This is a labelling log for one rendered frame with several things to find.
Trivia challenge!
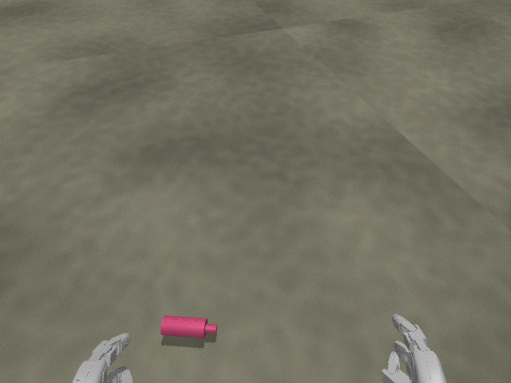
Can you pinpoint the right robot hand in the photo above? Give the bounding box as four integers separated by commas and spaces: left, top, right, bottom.
382, 314, 446, 383

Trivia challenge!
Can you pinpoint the left robot hand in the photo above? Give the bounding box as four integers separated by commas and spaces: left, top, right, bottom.
72, 333, 133, 383

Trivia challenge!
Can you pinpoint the bottle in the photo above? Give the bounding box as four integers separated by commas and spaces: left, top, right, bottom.
160, 315, 217, 338

